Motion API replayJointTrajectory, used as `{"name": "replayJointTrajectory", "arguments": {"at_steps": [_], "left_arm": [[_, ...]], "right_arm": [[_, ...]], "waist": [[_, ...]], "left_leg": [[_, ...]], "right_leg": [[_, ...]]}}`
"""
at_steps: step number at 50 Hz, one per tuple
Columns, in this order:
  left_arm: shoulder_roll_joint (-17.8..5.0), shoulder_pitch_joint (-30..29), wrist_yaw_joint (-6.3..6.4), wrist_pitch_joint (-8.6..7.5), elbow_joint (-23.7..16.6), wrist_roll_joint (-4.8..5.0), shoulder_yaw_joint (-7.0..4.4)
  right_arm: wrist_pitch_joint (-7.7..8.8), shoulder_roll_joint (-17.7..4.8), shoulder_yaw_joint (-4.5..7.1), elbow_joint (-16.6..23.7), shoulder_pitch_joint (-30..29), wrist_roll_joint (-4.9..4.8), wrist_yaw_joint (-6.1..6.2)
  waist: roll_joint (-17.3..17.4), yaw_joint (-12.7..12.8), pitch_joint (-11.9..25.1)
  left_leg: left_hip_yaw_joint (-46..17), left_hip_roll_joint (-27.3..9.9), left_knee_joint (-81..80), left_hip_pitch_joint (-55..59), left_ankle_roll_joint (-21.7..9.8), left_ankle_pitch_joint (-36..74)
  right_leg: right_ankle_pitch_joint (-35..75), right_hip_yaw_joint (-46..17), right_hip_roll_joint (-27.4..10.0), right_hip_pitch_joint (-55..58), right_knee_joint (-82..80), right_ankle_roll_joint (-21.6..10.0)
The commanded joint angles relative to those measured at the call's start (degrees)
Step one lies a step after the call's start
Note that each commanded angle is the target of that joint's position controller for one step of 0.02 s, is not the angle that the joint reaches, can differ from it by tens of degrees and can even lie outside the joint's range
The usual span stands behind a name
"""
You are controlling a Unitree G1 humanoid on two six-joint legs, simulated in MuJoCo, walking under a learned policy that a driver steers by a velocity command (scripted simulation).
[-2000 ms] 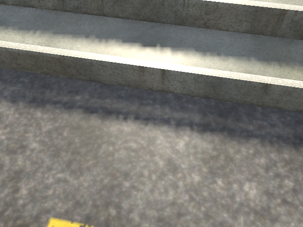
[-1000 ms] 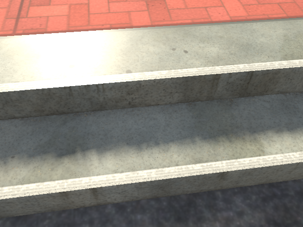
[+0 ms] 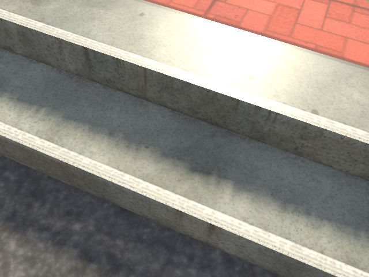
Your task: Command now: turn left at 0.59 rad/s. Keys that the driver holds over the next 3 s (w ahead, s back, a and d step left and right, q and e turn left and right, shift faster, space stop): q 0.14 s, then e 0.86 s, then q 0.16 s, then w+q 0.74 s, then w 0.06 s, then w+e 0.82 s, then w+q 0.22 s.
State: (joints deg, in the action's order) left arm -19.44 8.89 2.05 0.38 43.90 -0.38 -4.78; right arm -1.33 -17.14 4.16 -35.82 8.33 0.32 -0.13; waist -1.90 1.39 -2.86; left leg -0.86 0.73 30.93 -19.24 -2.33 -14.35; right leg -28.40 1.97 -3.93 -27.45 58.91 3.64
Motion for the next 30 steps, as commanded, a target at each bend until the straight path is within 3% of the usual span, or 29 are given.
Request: {"name": "replayJointTrajectory", "arguments": {"at_steps": [1, 4, 7, 9, 14, 16, 17, 18, 19, 20, 22, 24, 26, 28, 29, 30], "left_arm": [[-5.8, -1.9, 1.13, -0.39, -4.7, -0.43, -1.55], [-4.7, 0.3, 1.02, -0.61, -4.5, -0.24, -1.48], [-3.6, -1.4, 1.03, -0.84, -5.4, -0.13, -1.04], [-3.1, -0.4, 0.66, -0.79, -4.6, 0.09, -0.70], [-1.1, -0.7, -0.77, -1.03, -4.5, 0.30, 0.45], [-0.7, 0.6, -1.24, -1.34, -4.2, 0.41, 0.76], [-1.3, 0.4, -1.36, -1.49, -4.3, 0.00, 0.84], [-3.9, -0.1, -1.12, -1.61, -5.2, -0.57, 0.56], [-8.4, -1.2, -0.78, -1.59, -6.3, -0.42, -0.29], [-8.9, -1.3, -0.98, -1.49, -5.6, 0.70, -0.89], [-5.8, -1.5, -1.13, -1.68, -6.1, 0.70, -0.25], [-5.6, -1.9, -1.03, -1.86, -7.1, 0.68, -0.30], [-5.6, -1.3, -0.80, -1.68, -8.0, 0.94, -0.52], [-4.7, -1.6, -0.62, -1.21, -9.5, 1.24, -0.46], [-3.8, -1.5, -0.62, -0.96, -10.1, 1.27, -0.27], [-3.3, -0.9, -0.84, -0.69, -10.8, 1.13, -0.18]], "right_arm": [[1.31, -9.8, 2.83, 4.2, -2.0, -1.15, 0.98], [1.33, -9.1, 2.36, 4.7, -1.8, -0.42, 1.46], [1.19, -9.7, 2.50, 4.4, -0.3, -0.68, 1.94], [0.94, -8.6, 2.00, 4.5, -1.2, -0.34, 2.10], [1.30, -4.3, -0.33, 1.9, -0.9, 1.21, 0.94], [1.46, -4.1, -0.81, 0.9, -2.1, 1.15, 0.45], [1.70, -4.0, -0.96, 0.1, -0.8, 1.00, 0.35], [2.15, -4.5, -0.81, -0.1, 0.4, 1.16, 0.57], [2.63, -6.0, -0.24, 0.0, 3.1, 1.74, 0.71], [2.78, -5.9, 0.00, 0.5, 2.1, 1.78, 1.16], [2.14, -5.5, 0.44, 1.3, -1.4, 1.19, 2.11], [1.02, -4.4, 0.72, 1.9, -0.7, 0.90, 2.42], [0.92, -3.8, 1.19, 2.2, 0.3, 0.73, 2.34], [0.87, -4.2, 1.83, 2.4, 1.4, 0.70, 2.06], [0.82, -5.2, 2.24, 2.3, 2.7, 0.74, 2.02], [0.92, -6.7, 2.63, 2.3, 3.2, 0.76, 1.95]], "waist": [[8.6, -0.7, 8.5], [9.5, 0.0, 10.0], [9.8, -1.0, 9.3], [10.2, -1.3, 10.0], [10.3, -2.6, 8.5], [9.4, -1.0, 6.6], [7.9, -0.7, 5.6], [5.5, -1.6, 5.8], [-0.6, -4.6, 6.1], [-5.9, -4.5, 6.3], [-7.5, -3.0, 6.0], [-8.3, -2.9, 5.5], [-6.2, -2.7, 6.1], [-0.3, -2.4, 6.1], [4.8, -2.3, 6.3], [10.8, -1.9, 6.3]], "left_leg": [[-16.6, -13.7, -11.0, 12.2, -10.3, 22.2], [-16.2, -11.6, -11.5, 9.8, -10.3, 21.3], [-18.6, -11.2, -11.2, 10.8, -10.3, 17.7], [-17.9, -11.3, -11.1, 11.0, -9.9, 14.3], [-16.0, -10.8, -10.9, 4.7, -10.0, 9.4], [-15.2, -10.0, -9.9, 2.9, -8.8, 6.4], [-14.4, -8.6, -9.2, 2.6, -6.9, 5.8], [-13.5, -6.9, -7.2, 2.6, -4.5, 4.2], [-10.3, -3.2, -4.1, 1.8, -2.4, 1.4], [-4.6, 0.5, -2.2, 3.8, -0.1, 1.1], [-1.4, 1.3, 1.7, 6.1, 1.2, 1.4], [-0.9, 1.1, 2.5, 5.9, 0.6, 1.4], [-1.0, 0.3, 1.7, 6.8, -0.4, 1.6], [-4.2, -3.1, -2.3, 8.5, -2.5, 2.7], [-9.2, -7.7, -6.0, 10.5, -5.2, 4.7], [-16.7, -15.4, -9.6, 12.1, -9.6, 10.5]], "right_leg": [[5.0, -5.3, 0.2, -11.8, 7.2, 0.4], [9.6, -5.5, 2.2, -8.7, 6.3, 0.9], [10.3, -6.5, 3.0, -9.2, -1.2, 1.4], [11.4, -6.2, 2.1, -6.6, -5.7, 1.6], [9.2, -4.2, 0.5, 7.1, -17.9, 0.4], [14.2, -2.8, 1.5, 12.9, -27.8, -0.9], [19.7, -3.2, 1.6, 15.4, -33.5, -1.7], [27.5, -6.7, -0.8, 17.1, -33.6, -2.9], [37.5, -10.0, -4.1, 17.4, -31.0, -5.0], [32.2, -12.1, -4.0, 13.2, -31.7, -7.8], [26.8, -16.1, -4.9, 9.5, -34.5, -9.1], [25.6, -17.7, -4.7, 8.1, -33.8, -9.2], [24.3, -17.6, -3.4, 6.7, -31.7, -8.8], [21.2, -14.1, 0.3, 3.0, -26.1, -6.8], [18.3, -10.5, 3.1, -0.3, -20.5, -4.9], [11.9, -6.4, 5.0, -3.6, -14.0, -3.3]]}}
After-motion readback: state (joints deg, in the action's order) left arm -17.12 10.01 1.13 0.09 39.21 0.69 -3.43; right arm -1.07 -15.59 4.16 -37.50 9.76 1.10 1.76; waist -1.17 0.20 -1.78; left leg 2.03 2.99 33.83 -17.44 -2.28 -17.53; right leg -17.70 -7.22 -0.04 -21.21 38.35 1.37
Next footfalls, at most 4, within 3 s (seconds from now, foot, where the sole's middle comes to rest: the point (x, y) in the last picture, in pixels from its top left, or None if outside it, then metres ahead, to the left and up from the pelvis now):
0.36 right None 0.07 -0.14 -0.77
0.86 right None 0.03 -0.16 -0.77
1.32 left None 0.05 0.03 -0.77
1.70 right None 0.27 -0.25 -0.77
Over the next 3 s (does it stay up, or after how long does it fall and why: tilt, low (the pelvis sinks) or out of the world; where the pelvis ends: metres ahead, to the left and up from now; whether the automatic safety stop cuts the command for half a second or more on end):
stays up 0.69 -0.20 0.16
